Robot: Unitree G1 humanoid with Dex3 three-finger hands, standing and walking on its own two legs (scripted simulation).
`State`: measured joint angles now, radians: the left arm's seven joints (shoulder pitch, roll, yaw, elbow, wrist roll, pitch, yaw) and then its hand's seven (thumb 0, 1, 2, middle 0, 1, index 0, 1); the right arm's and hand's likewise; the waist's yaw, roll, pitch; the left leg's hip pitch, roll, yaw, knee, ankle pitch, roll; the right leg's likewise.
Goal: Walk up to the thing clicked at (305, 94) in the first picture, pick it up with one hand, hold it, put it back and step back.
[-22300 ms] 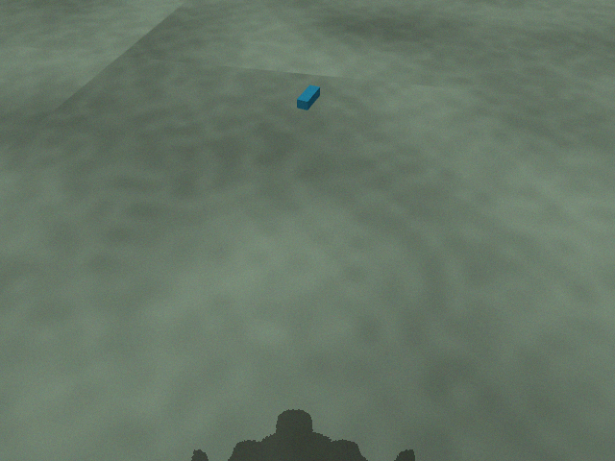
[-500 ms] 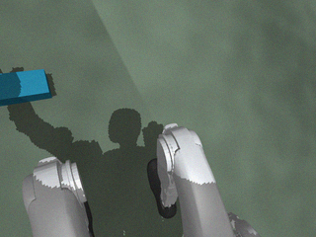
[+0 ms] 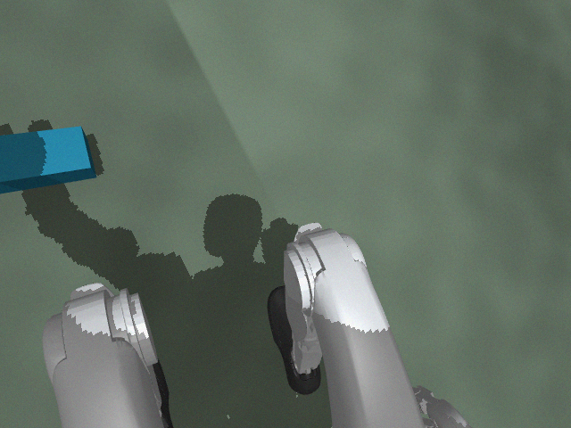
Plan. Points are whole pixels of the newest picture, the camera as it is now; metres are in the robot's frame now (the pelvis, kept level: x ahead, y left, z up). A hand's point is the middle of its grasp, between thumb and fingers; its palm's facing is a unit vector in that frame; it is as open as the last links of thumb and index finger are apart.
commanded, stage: approach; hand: left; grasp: from above
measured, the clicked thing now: (20, 162) +0.53 +0.28 -0.29
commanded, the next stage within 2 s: close in in 0.76 s
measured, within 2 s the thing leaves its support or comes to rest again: neither
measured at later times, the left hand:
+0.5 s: hand (3, 127) +0.54 +0.25 -0.16, palm faces -0.40 -0.04 -0.91, open 13.9 cm
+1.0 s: hand out of the picture +0.52 +0.28 -0.18, palm faces -0.44 -0.05 -0.89, open 13.8 cm
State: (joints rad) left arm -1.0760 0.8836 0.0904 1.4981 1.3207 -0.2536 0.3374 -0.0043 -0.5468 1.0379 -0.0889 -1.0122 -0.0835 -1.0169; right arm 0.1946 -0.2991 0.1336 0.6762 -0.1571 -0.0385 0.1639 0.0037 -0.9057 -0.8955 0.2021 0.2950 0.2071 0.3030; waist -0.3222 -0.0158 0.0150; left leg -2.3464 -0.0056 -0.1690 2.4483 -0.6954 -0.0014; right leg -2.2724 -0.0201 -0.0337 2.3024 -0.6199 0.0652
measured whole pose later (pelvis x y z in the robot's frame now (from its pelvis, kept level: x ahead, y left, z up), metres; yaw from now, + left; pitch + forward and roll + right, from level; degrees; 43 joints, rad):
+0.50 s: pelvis +0.00 +0.00 +0.00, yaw -1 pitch +34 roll -11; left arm -1.23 0.86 0.04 1.59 1.35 -0.18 0.38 0.00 -0.53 1.03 -0.09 -1.06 -0.10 -1.06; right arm 0.21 -0.30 0.17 0.65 -0.16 -0.05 0.15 0.00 -0.91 -0.89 0.20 0.30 0.21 0.30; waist -0.40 -0.02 0.03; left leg -2.37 0.00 -0.17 2.46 -0.69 0.00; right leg -2.29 -0.01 -0.04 2.31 -0.61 0.06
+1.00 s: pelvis +0.00 +0.00 -0.01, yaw -1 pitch +33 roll -12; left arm -1.19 0.92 0.01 1.49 1.32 -0.23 0.29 -0.01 -0.53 1.08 -0.11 -1.06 -0.10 -1.06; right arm 0.19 -0.33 0.18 0.63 -0.17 -0.02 0.14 0.00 -0.91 -0.89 0.20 0.30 0.21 0.30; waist -0.36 -0.05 0.07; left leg -2.37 -0.01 -0.19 2.48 -0.69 0.00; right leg -2.28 -0.02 -0.06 2.31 -0.61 0.05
